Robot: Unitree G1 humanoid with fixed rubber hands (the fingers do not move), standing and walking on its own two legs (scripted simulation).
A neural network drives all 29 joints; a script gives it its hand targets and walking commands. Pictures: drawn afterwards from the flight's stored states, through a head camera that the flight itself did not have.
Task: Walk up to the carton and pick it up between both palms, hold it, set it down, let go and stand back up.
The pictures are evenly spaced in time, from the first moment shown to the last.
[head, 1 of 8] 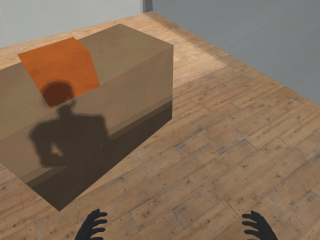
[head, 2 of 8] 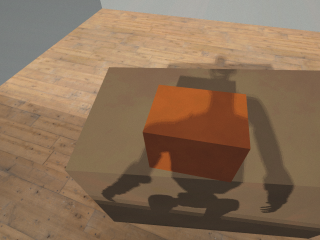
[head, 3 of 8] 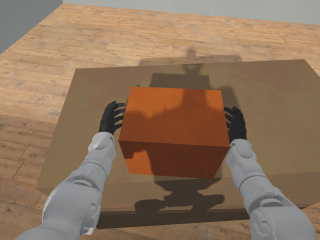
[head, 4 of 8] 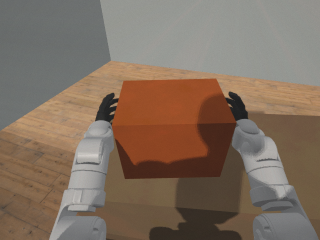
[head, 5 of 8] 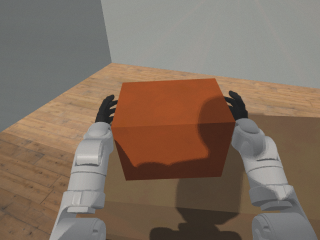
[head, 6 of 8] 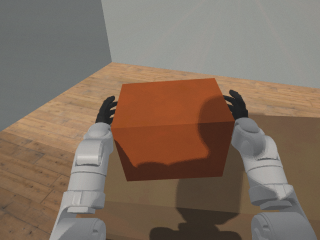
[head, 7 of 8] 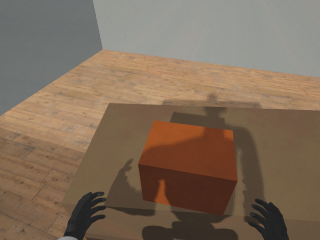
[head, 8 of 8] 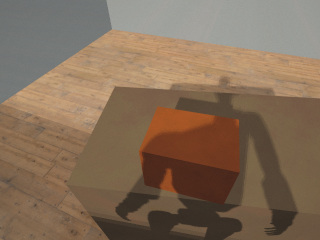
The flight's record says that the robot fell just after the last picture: no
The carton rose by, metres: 0.18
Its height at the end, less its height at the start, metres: +0.00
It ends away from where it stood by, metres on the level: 0.01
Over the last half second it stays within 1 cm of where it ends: yes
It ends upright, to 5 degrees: yes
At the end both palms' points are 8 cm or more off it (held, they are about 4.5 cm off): yes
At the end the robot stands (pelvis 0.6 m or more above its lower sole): yes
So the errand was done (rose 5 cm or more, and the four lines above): yes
